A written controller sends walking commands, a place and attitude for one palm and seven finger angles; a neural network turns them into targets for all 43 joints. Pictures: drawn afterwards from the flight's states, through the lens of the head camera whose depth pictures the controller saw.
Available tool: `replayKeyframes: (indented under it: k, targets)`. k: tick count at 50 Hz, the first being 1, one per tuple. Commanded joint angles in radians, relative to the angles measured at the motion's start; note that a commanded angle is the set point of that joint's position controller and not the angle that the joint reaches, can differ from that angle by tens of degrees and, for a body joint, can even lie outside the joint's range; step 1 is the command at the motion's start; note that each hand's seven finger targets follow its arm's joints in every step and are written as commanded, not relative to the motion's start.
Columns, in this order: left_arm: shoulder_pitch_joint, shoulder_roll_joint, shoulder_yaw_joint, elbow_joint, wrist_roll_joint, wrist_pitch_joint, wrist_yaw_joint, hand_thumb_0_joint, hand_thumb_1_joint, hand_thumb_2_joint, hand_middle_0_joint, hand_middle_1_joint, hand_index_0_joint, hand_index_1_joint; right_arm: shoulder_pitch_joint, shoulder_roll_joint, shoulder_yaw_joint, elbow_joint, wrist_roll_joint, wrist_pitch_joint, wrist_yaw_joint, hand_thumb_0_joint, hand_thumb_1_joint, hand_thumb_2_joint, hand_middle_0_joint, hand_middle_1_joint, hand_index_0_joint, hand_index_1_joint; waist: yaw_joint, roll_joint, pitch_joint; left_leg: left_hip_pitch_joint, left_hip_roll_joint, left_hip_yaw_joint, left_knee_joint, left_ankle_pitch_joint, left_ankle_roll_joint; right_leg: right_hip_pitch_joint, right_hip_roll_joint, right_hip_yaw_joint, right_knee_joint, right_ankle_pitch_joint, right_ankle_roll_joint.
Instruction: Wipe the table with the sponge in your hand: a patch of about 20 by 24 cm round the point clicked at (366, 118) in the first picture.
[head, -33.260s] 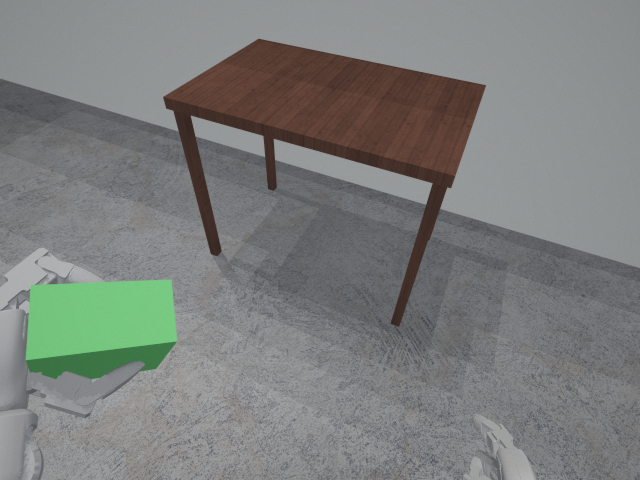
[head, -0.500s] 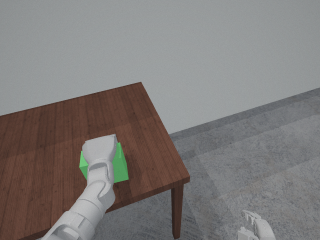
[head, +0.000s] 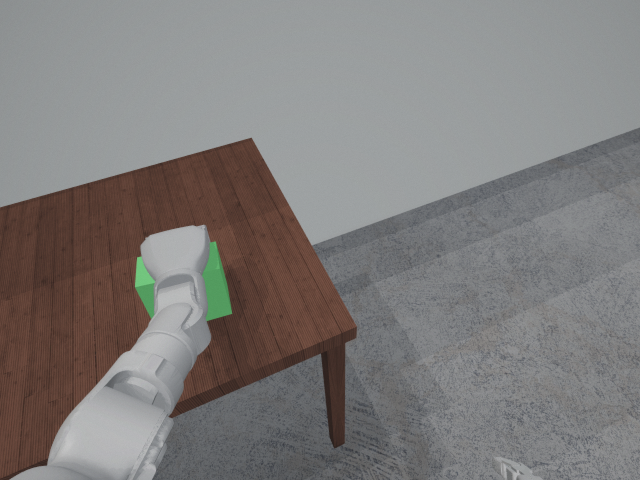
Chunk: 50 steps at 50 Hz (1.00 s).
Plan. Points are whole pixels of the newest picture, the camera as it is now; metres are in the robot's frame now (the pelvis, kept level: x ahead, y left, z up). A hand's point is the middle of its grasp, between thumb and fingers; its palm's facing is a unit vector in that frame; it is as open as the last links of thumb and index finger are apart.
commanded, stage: wipe forward along the third lane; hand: left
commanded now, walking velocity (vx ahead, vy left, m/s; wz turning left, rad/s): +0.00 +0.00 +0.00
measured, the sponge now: (189, 294) +0.38 +0.22 -0.01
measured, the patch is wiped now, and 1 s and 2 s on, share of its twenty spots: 0.70 1.00 1.00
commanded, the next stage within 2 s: wipe back along the third lane in 0.94 s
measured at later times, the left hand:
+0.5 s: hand (187, 246) +0.45 +0.23 +0.02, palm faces -0.11 +0.01 -0.99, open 10.1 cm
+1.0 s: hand (180, 223) +0.50 +0.26 +0.02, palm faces -0.12 +0.02 -0.99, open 10.1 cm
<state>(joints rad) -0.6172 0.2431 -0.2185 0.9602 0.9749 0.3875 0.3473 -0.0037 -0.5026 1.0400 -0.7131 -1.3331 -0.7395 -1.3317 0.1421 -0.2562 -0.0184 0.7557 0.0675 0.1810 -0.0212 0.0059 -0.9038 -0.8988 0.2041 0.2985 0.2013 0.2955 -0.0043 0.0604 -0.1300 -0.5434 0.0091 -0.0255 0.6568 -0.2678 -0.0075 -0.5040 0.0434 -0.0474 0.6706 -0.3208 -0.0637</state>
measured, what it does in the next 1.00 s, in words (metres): stands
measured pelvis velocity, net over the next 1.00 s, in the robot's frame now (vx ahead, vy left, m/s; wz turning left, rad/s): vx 0.01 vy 0.03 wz -0.03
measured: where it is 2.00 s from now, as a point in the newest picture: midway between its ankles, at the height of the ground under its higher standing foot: outside the picture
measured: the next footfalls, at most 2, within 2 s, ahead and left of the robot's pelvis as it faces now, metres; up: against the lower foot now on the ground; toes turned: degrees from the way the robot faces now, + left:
none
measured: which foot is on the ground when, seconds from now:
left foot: down 0.00-1.00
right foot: down 0.00-1.00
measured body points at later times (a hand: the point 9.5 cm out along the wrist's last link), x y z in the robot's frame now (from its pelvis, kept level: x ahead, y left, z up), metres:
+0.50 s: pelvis +0.01 +0.00 +0.00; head +0.06 -0.01 +0.44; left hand +0.45 +0.23 +0.08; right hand +0.08 -0.27 -0.14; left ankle +0.03 +0.13 -0.72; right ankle +0.01 -0.08 -0.72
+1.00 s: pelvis +0.01 +0.03 -0.01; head +0.10 +0.03 +0.43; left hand +0.50 +0.25 +0.08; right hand +0.05 -0.24 -0.14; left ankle +0.04 +0.13 -0.72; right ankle +0.01 -0.08 -0.72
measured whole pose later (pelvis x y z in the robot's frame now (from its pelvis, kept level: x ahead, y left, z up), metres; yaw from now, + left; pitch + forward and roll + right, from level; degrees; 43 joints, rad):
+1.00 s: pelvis +0.01 +0.03 -0.01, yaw -2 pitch +18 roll -2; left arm -1.00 0.41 -0.11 1.31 1.01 0.35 0.34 0.00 -0.51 1.04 -0.73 -1.32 -0.75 -1.33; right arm 0.25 -0.26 -0.01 0.77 0.05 0.13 0.02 0.00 -0.90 -0.90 0.21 0.30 0.20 0.30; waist -0.12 0.05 -0.15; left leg -0.77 0.01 -0.01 0.76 -0.32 0.02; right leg -0.70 0.05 -0.03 0.71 -0.33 -0.02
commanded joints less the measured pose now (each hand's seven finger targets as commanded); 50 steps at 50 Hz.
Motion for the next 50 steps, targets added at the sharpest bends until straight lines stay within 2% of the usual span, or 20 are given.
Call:
replayKeyframes:
  k: [1,3,4,7,15,17,19,21,22,24,27,31,32,34,37,40,42,46,48,50]
  targets:
    - [-0.318,0.141,0.031,0.003,0.015,-0.007,0.034,0.000,0.100,1.300,-1.200,-1.600,-1.200,-1.600,-0.068,-0.125,-0.038,-0.112,0.001,-0.046,-0.005,0.000,-0.900,-0.900,0.200,0.300,0.200,0.300,-0.046,-0.159,-0.165,0.029,-0.027,0.036,-0.047,-0.031,0.055,0.063,-0.028,0.079,-0.157,0.089,0.031]
    - [-0.366,0.137,0.023,0.018,0.003,-0.011,0.036,0.000,0.100,1.300,-1.200,-1.600,-1.200,-1.600,-0.056,-0.127,-0.038,-0.106,0.001,-0.054,-0.007,0.000,-0.900,-0.900,0.200,0.300,0.200,0.300,-0.062,-0.164,-0.170,0.021,-0.026,0.035,-0.044,-0.038,0.058,0.058,-0.027,0.078,-0.159,0.082,0.036]
    - [-0.369,0.177,0.050,0.049,0.009,-0.011,0.040,0.000,0.100,1.300,-1.200,-1.600,-1.200,-1.600,-0.043,-0.131,-0.039,-0.096,0.001,-0.055,-0.007,0.000,-0.900,-0.900,0.200,0.300,0.200,0.300,-0.063,-0.179,-0.168,0.008,-0.023,0.035,-0.040,-0.045,0.059,0.056,-0.028,0.081,-0.158,0.072,0.037]
    - [-0.402,0.196,0.061,0.061,0.004,-0.016,0.038,0.000,0.100,1.300,-1.200,-1.600,-1.200,-1.600,-0.028,-0.131,-0.039,-0.094,0.002,-0.061,-0.007,0.000,-0.900,-0.900,0.200,0.300,0.200,0.300,-0.066,-0.163,-0.209,-0.003,-0.022,0.035,-0.037,-0.027,0.059,0.076,-0.028,0.080,-0.147,0.102,0.039]
    - [-0.426,0.274,0.092,0.122,0.022,-0.027,0.028,0.000,0.100,1.300,-1.200,-1.600,-1.200,-1.600,0.030,-0.146,-0.038,-0.089,-0.001,-0.070,0.002,0.000,-0.900,-0.900,0.200,0.300,0.200,0.300,-0.078,-0.135,-0.224,-0.037,-0.019,0.041,-0.013,-0.001,0.063,0.078,-0.027,0.088,-0.132,0.176,0.042]
    - [-0.447,0.254,0.080,0.120,0.020,-0.030,0.023,0.000,0.100,1.300,-1.200,-1.600,-1.200,-1.600,0.036,-0.144,-0.040,-0.091,0.000,-0.071,0.006,0.000,-0.900,-0.900,0.200,0.300,0.200,0.300,-0.084,-0.130,-0.237,-0.034,-0.019,0.040,-0.013,0.016,0.063,0.084,-0.026,0.085,-0.127,0.210,0.041]
    - [-0.427,0.295,0.107,0.141,0.022,-0.032,0.025,0.000,0.100,1.300,-1.200,-1.600,-1.200,-1.600,0.052,-0.150,-0.040,-0.087,0.000,-0.071,0.007,0.000,-0.900,-0.900,0.200,0.300,0.200,0.300,-0.079,-0.130,-0.238,-0.043,-0.020,0.041,-0.009,0.013,0.063,0.081,-0.025,0.083,-0.127,0.200,0.042]
    - [-0.442,0.310,0.112,0.150,0.028,-0.033,0.027,0.000,0.100,1.300,-1.200,-1.600,-1.200,-1.600,0.063,-0.154,-0.040,-0.085,-0.001,-0.072,0.009,0.000,-0.900,-0.900,0.200,0.300,0.200,0.300,-0.086,-0.146,-0.243,-0.056,-0.020,0.044,-0.002,0.025,0.064,0.089,-0.026,0.086,-0.123,0.234,0.045]
    - [-0.471,0.285,0.090,0.144,0.025,-0.033,0.023,0.000,0.100,1.300,-1.200,-1.600,-1.200,-1.600,0.059,-0.149,-0.039,-0.089,0.001,-0.073,0.009,0.000,-0.900,-0.900,0.200,0.300,0.200,0.300,-0.093,-0.133,-0.249,-0.052,-0.020,0.039,-0.005,0.031,0.063,0.084,-0.026,0.080,-0.118,0.239,0.043]
    - [-0.462,0.315,0.113,0.170,0.036,-0.032,0.028,0.000,0.100,1.300,-1.200,-1.600,-1.200,-1.600,0.076,-0.157,-0.042,-0.078,-0.003,-0.074,0.012,0.000,-0.900,-0.900,0.200,0.300,0.200,0.300,-0.092,-0.130,-0.247,-0.048,-0.017,0.040,0.001,0.033,0.064,0.066,-0.022,0.077,-0.114,0.234,0.042]
    - [-0.490,0.301,0.106,0.172,0.029,-0.030,0.025,0.000,0.100,1.300,-1.200,-1.600,-1.200,-1.600,0.079,-0.154,-0.042,-0.080,-0.003,-0.074,0.016,0.000,-0.900,-0.900,0.200,0.300,0.200,0.300,-0.096,-0.121,-0.261,-0.043,-0.017,0.041,0.001,0.054,0.064,0.070,-0.021,0.073,-0.113,0.267,0.041]
    - [-0.539,0.358,0.120,0.202,0.049,-0.024,0.024,0.000,0.100,1.300,-1.200,-1.600,-1.200,-1.600,0.101,-0.165,-0.038,-0.073,-0.005,-0.072,0.014,0.000,-0.900,-0.900,0.200,0.300,0.200,0.300,-0.113,-0.121,-0.259,-0.058,-0.015,0.039,0.010,0.044,0.064,0.046,-0.019,0.068,-0.106,0.242,0.044]
    - [-0.556,0.335,0.109,0.196,0.044,-0.025,0.021,0.000,0.100,1.300,-1.200,-1.600,-1.200,-1.600,0.099,-0.159,-0.041,-0.074,-0.005,-0.074,0.015,0.000,-0.900,-0.900,0.200,0.300,0.200,0.300,-0.113,-0.092,-0.272,-0.044,-0.015,0.040,0.009,0.059,0.064,0.044,-0.019,0.066,-0.104,0.257,0.041]
    - [-0.538,0.363,0.126,0.216,0.055,-0.025,0.021,0.000,0.100,1.300,-1.200,-1.600,-1.200,-1.600,0.116,-0.165,-0.041,-0.072,-0.007,-0.071,0.018,0.000,-0.900,-0.900,0.200,0.300,0.200,0.300,-0.108,-0.090,-0.287,-0.040,-0.014,0.038,0.019,0.077,0.064,0.039,-0.015,0.061,-0.093,0.270,0.040]
    - [-0.576,0.333,0.107,0.214,0.051,-0.025,0.013,0.000,0.100,1.300,-1.200,-1.600,-1.200,-1.600,0.119,-0.163,-0.043,-0.075,-0.008,-0.071,0.021,0.000,-0.900,-0.900,0.200,0.300,0.200,0.300,-0.120,-0.077,-0.298,-0.025,-0.010,0.032,0.020,0.096,0.063,0.021,-0.013,0.052,-0.087,0.277,0.037]
    - [-0.607,0.345,0.105,0.247,0.064,-0.023,0.016,0.000,0.100,1.300,-1.200,-1.600,-1.200,-1.600,0.140,-0.169,-0.042,-0.069,-0.010,-0.071,0.024,0.000,-0.900,-0.900,0.200,0.300,0.200,0.300,-0.132,-0.085,-0.275,-0.028,-0.006,0.024,0.023,0.082,0.062,-0.027,-0.005,0.039,-0.084,0.230,0.037]
    - [-0.648,0.327,0.098,0.250,0.060,-0.024,0.016,0.000,0.100,1.300,-1.200,-1.600,-1.200,-1.600,0.144,-0.166,-0.044,-0.065,-0.013,-0.075,0.025,0.000,-0.900,-0.900,0.200,0.300,0.200,0.300,-0.137,-0.053,-0.295,-0.009,0.000,0.015,0.025,0.104,0.061,-0.050,-0.003,0.032,-0.073,0.230,0.031]
    - [-0.684,0.346,0.105,0.282,0.068,-0.021,0.022,0.000,0.100,1.300,-1.200,-1.600,-1.200,-1.600,0.172,-0.174,-0.045,-0.052,-0.020,-0.079,0.030,0.000,-0.900,-0.900,0.200,0.300,0.200,0.300,-0.151,-0.067,-0.312,-0.014,0.003,0.015,0.042,0.107,0.063,-0.068,0.004,0.029,-0.066,0.227,0.034]
    - [-0.686,0.340,0.108,0.293,0.066,-0.022,0.022,0.000,0.100,1.300,-1.200,-1.600,-1.200,-1.600,0.186,-0.174,-0.048,-0.049,-0.023,-0.080,0.033,0.000,-0.900,-0.900,0.200,0.300,0.200,0.300,-0.151,-0.059,-0.335,-0.003,0.006,0.009,0.049,0.140,0.061,-0.074,0.007,0.021,-0.051,0.250,0.031]
    - [-0.674,0.370,0.127,0.302,0.069,-0.018,0.021,0.000,0.100,1.300,-1.200,-1.600,-1.200,-1.600,0.190,-0.179,-0.048,-0.050,-0.025,-0.078,0.035,0.000,-0.900,-0.900,0.200,0.300,0.200,0.300,-0.147,-0.065,-0.341,-0.013,0.005,0.011,0.054,0.138,0.062,-0.068,0.008,0.024,-0.054,0.252,0.033]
